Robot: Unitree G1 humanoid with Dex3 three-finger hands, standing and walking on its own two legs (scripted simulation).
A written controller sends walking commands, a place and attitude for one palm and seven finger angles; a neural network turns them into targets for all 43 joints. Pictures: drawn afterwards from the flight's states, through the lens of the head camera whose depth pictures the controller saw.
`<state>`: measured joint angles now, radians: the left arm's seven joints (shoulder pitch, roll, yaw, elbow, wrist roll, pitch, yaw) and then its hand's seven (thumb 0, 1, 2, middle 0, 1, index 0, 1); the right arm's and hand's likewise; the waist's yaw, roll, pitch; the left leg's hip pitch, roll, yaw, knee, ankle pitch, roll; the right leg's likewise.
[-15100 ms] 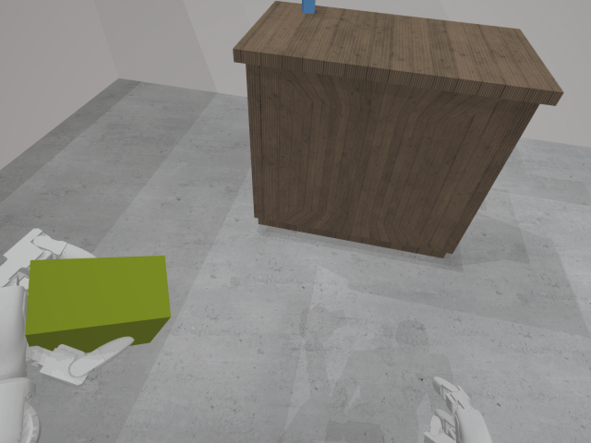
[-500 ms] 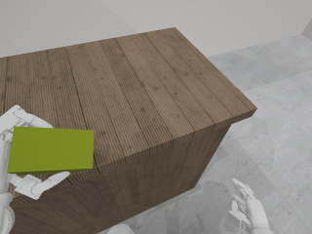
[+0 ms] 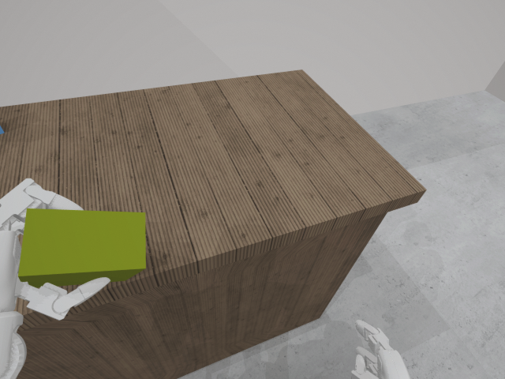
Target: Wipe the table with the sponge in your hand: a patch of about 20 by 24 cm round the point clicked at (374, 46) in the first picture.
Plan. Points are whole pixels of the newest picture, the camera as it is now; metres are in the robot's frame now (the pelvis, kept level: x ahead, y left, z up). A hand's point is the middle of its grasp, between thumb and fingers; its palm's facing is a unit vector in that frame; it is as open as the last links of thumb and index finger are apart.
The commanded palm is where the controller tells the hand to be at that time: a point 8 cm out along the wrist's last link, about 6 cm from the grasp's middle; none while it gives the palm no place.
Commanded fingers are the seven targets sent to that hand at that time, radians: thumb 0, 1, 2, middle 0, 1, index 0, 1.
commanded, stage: come to a stop and stand still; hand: left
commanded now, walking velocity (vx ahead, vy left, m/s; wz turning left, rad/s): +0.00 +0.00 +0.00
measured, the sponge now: (101, 250) +0.22 +0.22 +0.14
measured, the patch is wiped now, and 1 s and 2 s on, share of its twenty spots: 0.00 0.00 0.00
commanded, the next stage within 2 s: look again from close up in 0.10 s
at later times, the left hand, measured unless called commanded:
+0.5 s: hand (88, 224) +0.25 +0.24 +0.16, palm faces +0.37 -0.85 -0.37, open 10.7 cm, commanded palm +0.19 +0.27 +0.18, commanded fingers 0.00 0.10 1.30 -1.20 -1.60 -1.20 -1.60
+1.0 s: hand (58, 173) +0.29 +0.28 +0.20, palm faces +0.50 -0.75 -0.43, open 10.7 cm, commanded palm +0.19 +0.26 +0.18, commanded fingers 0.00 0.10 1.30 -1.20 -1.60 -1.20 -1.60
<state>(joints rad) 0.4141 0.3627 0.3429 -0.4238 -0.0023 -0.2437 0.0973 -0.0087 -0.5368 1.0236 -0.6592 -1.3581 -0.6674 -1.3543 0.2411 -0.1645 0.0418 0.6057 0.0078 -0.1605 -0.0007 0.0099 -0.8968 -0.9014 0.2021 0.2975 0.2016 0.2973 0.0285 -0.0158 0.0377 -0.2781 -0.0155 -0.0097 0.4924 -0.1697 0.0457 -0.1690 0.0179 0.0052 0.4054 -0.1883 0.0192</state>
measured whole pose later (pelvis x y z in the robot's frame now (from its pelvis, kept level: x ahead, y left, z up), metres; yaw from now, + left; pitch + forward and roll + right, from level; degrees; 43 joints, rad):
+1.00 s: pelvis +0.03 -0.01 +0.00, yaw -1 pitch -1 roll -1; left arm 0.11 0.51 0.47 -0.32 -0.01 -0.19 0.10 -0.01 -0.54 1.03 -0.66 -1.35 -0.67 -1.35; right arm 0.14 -0.21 0.00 0.58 0.02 -0.12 0.02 0.01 -0.90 -0.90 0.20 0.30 0.20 0.30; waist 0.08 -0.02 0.12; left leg -0.28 -0.01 0.01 0.52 -0.22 0.03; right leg -0.20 0.02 0.02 0.49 -0.26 0.00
